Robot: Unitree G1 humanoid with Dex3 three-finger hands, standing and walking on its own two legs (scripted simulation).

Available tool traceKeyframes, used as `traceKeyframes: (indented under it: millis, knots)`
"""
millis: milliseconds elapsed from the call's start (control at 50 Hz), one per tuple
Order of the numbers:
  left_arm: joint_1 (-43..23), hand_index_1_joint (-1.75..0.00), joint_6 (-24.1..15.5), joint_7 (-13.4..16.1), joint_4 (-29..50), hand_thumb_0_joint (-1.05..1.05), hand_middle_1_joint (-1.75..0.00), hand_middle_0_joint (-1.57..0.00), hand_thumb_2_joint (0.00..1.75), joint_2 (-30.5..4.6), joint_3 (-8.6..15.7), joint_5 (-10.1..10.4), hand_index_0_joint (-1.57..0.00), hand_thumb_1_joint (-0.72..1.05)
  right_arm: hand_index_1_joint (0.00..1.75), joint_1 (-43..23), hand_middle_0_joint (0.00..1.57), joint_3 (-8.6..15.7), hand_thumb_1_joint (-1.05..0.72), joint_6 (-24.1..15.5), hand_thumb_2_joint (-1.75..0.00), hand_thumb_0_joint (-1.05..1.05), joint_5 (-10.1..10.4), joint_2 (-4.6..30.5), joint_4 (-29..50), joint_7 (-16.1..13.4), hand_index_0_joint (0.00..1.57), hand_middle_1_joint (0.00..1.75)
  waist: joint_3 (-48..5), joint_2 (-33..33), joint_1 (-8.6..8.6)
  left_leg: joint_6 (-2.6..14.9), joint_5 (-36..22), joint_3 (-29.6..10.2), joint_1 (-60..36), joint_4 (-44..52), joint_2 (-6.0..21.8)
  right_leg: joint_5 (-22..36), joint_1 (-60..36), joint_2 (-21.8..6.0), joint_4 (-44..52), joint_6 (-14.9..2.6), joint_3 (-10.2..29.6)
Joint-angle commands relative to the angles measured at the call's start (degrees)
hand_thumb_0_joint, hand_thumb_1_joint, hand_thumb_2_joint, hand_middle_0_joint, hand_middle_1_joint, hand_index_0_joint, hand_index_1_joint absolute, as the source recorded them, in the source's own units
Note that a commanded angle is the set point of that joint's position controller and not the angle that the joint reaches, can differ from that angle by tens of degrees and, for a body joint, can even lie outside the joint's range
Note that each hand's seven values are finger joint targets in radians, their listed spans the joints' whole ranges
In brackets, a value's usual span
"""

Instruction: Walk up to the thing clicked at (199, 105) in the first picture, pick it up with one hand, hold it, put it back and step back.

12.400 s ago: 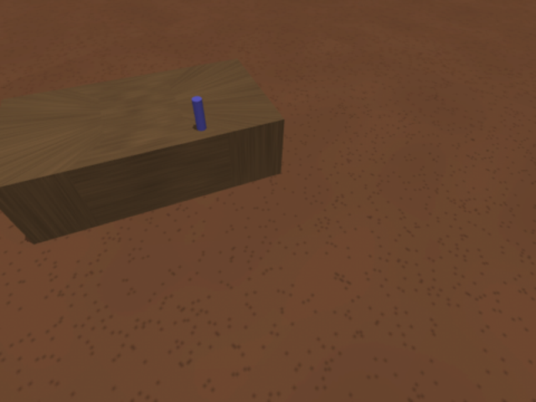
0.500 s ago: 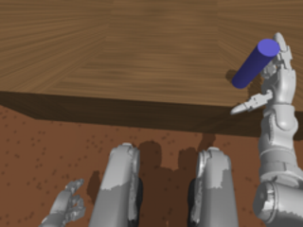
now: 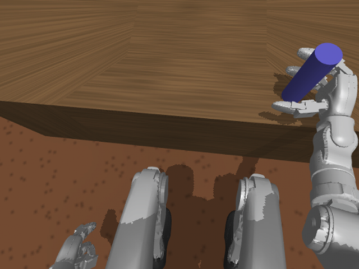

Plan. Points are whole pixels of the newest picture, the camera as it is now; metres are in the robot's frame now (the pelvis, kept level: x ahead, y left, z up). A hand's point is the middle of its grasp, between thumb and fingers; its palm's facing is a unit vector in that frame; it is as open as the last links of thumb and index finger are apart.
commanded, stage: close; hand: right
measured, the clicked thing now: (306, 78) +0.50 -0.22 +0.01
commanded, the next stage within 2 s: settle in 0.22 s
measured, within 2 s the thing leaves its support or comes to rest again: leaves its support in 0.54 s
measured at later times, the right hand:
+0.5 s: hand (305, 86) +0.48 -0.21 +0.01, palm faces +0.12 +0.99 -0.02, open 5.7 cm
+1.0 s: hand (331, 60) +0.49 -0.22 +0.09, palm faces +0.13 +0.99 -0.02, open 5.6 cm
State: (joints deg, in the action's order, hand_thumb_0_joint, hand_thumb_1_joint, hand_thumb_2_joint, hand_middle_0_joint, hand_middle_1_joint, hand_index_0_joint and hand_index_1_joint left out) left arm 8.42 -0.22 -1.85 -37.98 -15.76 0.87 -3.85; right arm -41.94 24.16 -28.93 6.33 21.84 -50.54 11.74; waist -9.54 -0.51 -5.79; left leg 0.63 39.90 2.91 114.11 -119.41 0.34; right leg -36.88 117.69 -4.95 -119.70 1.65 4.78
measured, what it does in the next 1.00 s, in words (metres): rises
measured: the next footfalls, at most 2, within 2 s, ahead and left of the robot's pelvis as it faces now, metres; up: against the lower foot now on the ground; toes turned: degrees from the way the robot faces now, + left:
none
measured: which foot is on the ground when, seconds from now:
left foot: down 0.00-1.00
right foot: down 0.00-1.00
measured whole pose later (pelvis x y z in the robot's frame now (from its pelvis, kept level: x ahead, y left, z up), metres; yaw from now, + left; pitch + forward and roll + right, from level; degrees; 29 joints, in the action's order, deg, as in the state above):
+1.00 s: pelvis +0.01 +0.00 +0.07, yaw -1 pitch +34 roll +3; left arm 10.2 0.0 -0.2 -36.4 -15.7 1.6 -2.0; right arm -40.4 22.2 -23.1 6.5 21.6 -46.1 8.9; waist -10.9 -0.9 -5.9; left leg 0.2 38.4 3.0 102.2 -106.9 0.5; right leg -35.8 106.0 -4.8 -107.8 1.2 3.9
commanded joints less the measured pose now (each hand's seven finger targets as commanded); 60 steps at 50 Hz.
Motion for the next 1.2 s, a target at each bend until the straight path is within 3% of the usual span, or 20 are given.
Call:
traceKeyframes:
  millis: [0, 40, 120, 180, 240, 340, 440, 580, 780, 800, 860, 900, 920, 1000, 1040, 1060, 1080, 1100, 1160, 1180]
  knots:
    - [7.4, -0.3, -0.9, 0.7, 3.3, 0.0, -0.3, -0.19, 0.91, -10.7, 4.1, -0.2, -0.19, 0.89, 0.81, -19.7, 1.07, 1.2, -0.06, -3.7, -0.58, 0.0, 0.8, 12.1, 12.0, -0.1, 1.05, 0.81, -36.9, -5.4, -0.61, 1.5, -11.2, 0.2, -19.7, 15.8, -1.6, 6.5, -25.3, 2.1, 12.4, -3.14, -2.3]
    - [7.5, -0.3, -1.1, 0.7, 3.1, 0.0, -0.3, -0.2, 0.91, -10.7, 4.4, -0.1, -0.19, 0.89, 0.84, -20.1, 1.09, 0.1, -0.12, -3.6, -0.63, 0.0, 1.2, 10.4, 11.9, 0.1, 1.07, 0.84, -36.3, -5.1, -1.25, 1.51, -10.4, 0.3, -19.3, 16.3, -1.6, 5.4, -25.1, 2.2, 12.3, -3.23, -2.2]
    - [7.7, -0.3, -0.9, 0.6, 3.1, 0.0, -0.3, -0.2, 0.9, -10.9, 4.2, -0.2, -0.19, 0.9, 0.94, -18.9, 1.18, 2.3, -0.23, -3.6, -0.72, 0.0, 0.7, 13.4, 11.6, 0.0, 1.16, 0.94, -36.9, -5.7, 0.19, 1.58, -10.9, 0.4, -20.2, 15.6, -1.6, 6.3, -25.1, 2.2, 12.7, -3.08, -2.3]
    - [7.4, -0.3, -1.0, 0.6, 3.0, 0.0, -0.3, -0.2, 0.9, -10.9, 4.2, -0.1, -0.19, 0.89, 0.99, -20.3, 1.24, 0.1, -0.35, -3.3, -0.78, 0.0, 0.9, 10.5, 10.3, 0.1, 1.22, 0.99, -34.9, -6.3, -1.11, 1.79, -9.4, 0.9, -17.4, 15.5, -1.7, 4.7, -25.2, 2.2, 13.0, -3.0, -2.0]
    - [7.7, -0.29, -1.0, 0.8, 3.2, 0.0, -0.3, -0.19, 0.89, -11.2, 4.2, -0.2, -0.19, 0.9, 1.12, -20.4, 1.31, 1.9, -0.46, -3.6, -0.93, 0.0, 0.6, 13.4, 11.6, -0.4, 1.29, 1.12, -37.0, -6.1, -0.37, 1.63, -10.1, 0.7, -18.3, 15.5, -1.7, 5.6, -26.3, 2.2, 12.4, -3.05, -2.2]
    - [7.7, -0.3, -0.7, 0.7, 3.8, 0.0, -0.3, -0.2, 0.91, -10.7, 4.4, -0.1, -0.2, 0.89, 1.33, -17.7, 1.34, 1.8, -0.59, -3.1, -1.23, 0.0, 0.8, 12.4, 12.3, -0.6, 1.35, 1.33, -38.2, -4.7, -0.16, 1.41, -14.2, 0.3, -22.4, 15.9, -1.6, 9.1, -25.6, 2.2, 12.1, -3.23, -2.4]
    - [7.4, -0.3, -0.6, 0.8, 3.8, 0.0, -0.3, -0.2, 0.9, -11.1, 4.7, 0.2, -0.2, 0.9, 1.43, -20.8, 1.4, 1.3, -0.7, -2.8, -1.34, 0.0, 0.7, 12.8, 16.0, -1.5, 1.41, 1.43, -38.5, -7.4, 0.0, 1.79, -9.9, 0.6, -20.1, 16.9, -1.6, 5.2, -28.3, 2.3, 14.5, -2.91, -2.3]
    - [8.2, -0.3, -0.7, 1.5, 4.2, 0.0, -0.3, -0.2, 0.9, -10.5, 4.9, 0.8, -0.2, 0.91, 1.39, -20.3, 1.4, 0.4, -0.56, -0.9, -1.26, 0.0, 1.0, 12.4, 19.3, -2.6, 1.42, 1.39, -40.8, -5.3, -0.28, 1.28, -13.0, -0.1, -26.2, 20.4, -1.5, 7.6, -30.5, 2.2, 16.1, -3.3, -2.4]
    - [8.2, -0.3, -0.4, 2.1, 4.8, 0.0, -0.29, -0.2, 0.9, -10.3, 4.7, 1.8, -0.2, 0.89, 1.4, -17.6, 1.43, -0.2, -0.59, 2.3, -1.26, 0.0, 1.0, 11.9, 17.3, -3.2, 1.44, 1.4, -35.6, -5.4, -0.39, 1.57, -12.5, 0.0, -27.5, 24.5, -1.5, 7.5, -33.7, 2.3, 21.6, -3.34, -1.8]
    - [8.4, -0.3, -0.5, 2.1, 4.6, 0.0, -0.29, -0.2, 0.9, -10.3, 4.9, 1.9, -0.2, 0.9, 1.4, -15.8, 1.41, -0.7, -0.59, 2.7, -1.27, 0.0, 1.3, 10.0, 15.2, -3.0, 1.43, 1.4, -34.2, -4.2, -0.87, 1.47, -12.2, 0.0, -27.2, 25.3, -1.5, 7.1, -33.6, 2.2, 21.7, -3.48, -1.7]
    - [7.8, -0.3, -0.6, 2.2, 5.2, 0.0, -0.29, -0.2, 0.9, -10.2, 4.8, 1.9, -0.19, 0.89, 1.39, -18.2, 1.41, 0.0, -0.58, 2.1, -1.26, 0.0, 1.2, 12.2, 18.4, -3.1, 1.42, 1.39, -34.8, -6.1, 0.06, 1.77, -10.5, -0.2, -27.6, 26.2, -1.5, 5.9, -35.2, 2.3, 23.7, -3.31, -1.7]
    - [8.4, -0.3, -0.8, 2.3, 5.2, 0.0, -0.29, -0.2, 0.9, -9.8, 4.7, 1.8, -0.19, 0.9, 1.39, -17.7, 1.39, 0.1, -0.58, 2.1, -1.27, 0.0, 1.4, 11.5, 17.1, -3.2, 1.41, 1.39, -35.2, -5.0, -0.55, 1.44, -12.8, -0.5, -29.4, 27.5, -1.5, 7.7, -36.4, 2.2, 23.4, -3.57, -1.9]
    - [8.5, -0.3, -0.9, 2.4, 5.1, 0.0, -0.29, -0.2, 0.9, -10.6, 5.2, 1.8, -0.19, 0.89, 1.38, -18.3, 1.38, -1.2, -0.6, 2.3, -1.26, 0.0, 1.2, 10.3, 16.1, -3.0, 1.4, 1.38, -34.2, -4.9, -1.34, 1.55, -11.0, -0.2, -28.5, 27.8, -1.5, 5.9, -36.5, 2.2, 24.4, -3.49, -1.7]
    - [8.4, -0.3, -1.2, 2.4, 4.9, 0.0, -0.29, -0.2, 0.9, -10.8, 5.1, 1.7, -0.19, 0.89, 1.4, -19.2, 1.39, 0.0, -0.62, 1.3, -1.29, 0.0, 1.0, 12.6, 17.8, -3.2, 1.41, 1.4, -35.2, -7.3, -0.03, 1.89, -11.5, 0.1, -28.6, 27.9, -1.4, 7.2, -39.9, 2.3, 26.5, -3.11, -1.0]
    - [8.9, -0.3, -1.1, 2.4, 5.0, 0.0, -0.29, -0.2, 0.9, -10.6, 5.0, 1.6, -0.19, 0.89, 1.4, -19.1, 1.38, -0.2, -0.6, 1.2, -1.29, 0.0, 1.0, 12.0, 16.6, -3.1, 1.4, 1.4, -35.4, -6.9, -0.5, 1.81, -12.7, 0.1, -29.7, 28.7, -1.5, 8.2, -40.8, 2.3, 26.8, -3.23, -1.1]
    - [9.0, -0.3, -1.3, 2.4, 4.6, 0.0, -0.29, -0.2, 0.9, -11.0, 5.3, 1.6, -0.19, 0.89, 1.4, -16.8, 1.38, -1.6, -0.61, 1.5, -1.29, 0.0, 1.1, 9.5, 13.6, -2.8, 1.4, 1.4, -34.4, -6.3, -0.98, 1.78, -13.1, 0.2, -29.4, 28.7, -1.5, 8.8, -41.1, 2.3, 26.9, -3.15, -0.9]
    - [9.1, -0.3, -1.3, 2.5, 4.8, 0.0, -0.29, -0.2, 0.9, -10.7, 5.3, 1.5, -0.19, 0.89, 1.41, -20.4, 1.38, 0.0, -0.62, 0.8, -1.3, 0.0, 1.4, 12.6, 19.2, -3.0, 1.4, 1.41, -36.5, -7.0, -0.24, 1.76, -13.7, -0.3, -31.3, 29.4, -1.6, 9.0, -40.9, 2.3, 26.6, -3.39, -1.4]
    - [9.6, -0.29, -1.2, 2.5, 4.6, 0.0, -0.29, -0.2, 0.89, -10.6, 5.1, 1.5, -0.19, 0.89, 1.41, -20.5, 1.38, 0.1, -0.61, 0.6, -1.31, 0.0, 1.2, 12.8, 18.9, -3.0, 1.39, 1.41, -37.8, -7.1, -0.4, 1.65, -15.7, -0.3, -32.5, 29.5, -1.4, 11.2, -42.7, 2.3, 26.9, -3.32, -1.4]
    - [9.1, -0.3, -1.4, 2.4, 4.4, 0.0, -0.29, -0.2, 0.89, -10.7, 5.3, 1.7, -0.19, 0.9, 1.4, -17.3, 1.36, -1.1, -0.59, 1.3, -1.3, 0.0, 1.5, 9.8, 14.2, -2.8, 1.38, 1.4, -34.4, -5.6, -0.76, 1.53, -14.3, -0.3, -32.1, 30.7, -1.5, 9.6, -41.6, 2.4, 27.8, -3.41, -1.4]
    - [9.5, -0.3, -1.3, 2.3, 4.5, 0.0, -0.29, -0.2, 0.9, -10.6, 5.3, 1.6, -0.19, 0.89, 1.4, -18.7, 1.37, -0.3, -0.61, 0.8, -1.3, 0.0, 1.1, 11.6, 16.5, -2.9, 1.38, 1.4, -36.1, -6.4, -0.53, 1.69, -14.8, -0.2, -32.3, 30.6, -1.6, 10.5, -42.8, 2.3, 28.2, -3.3, -1.3]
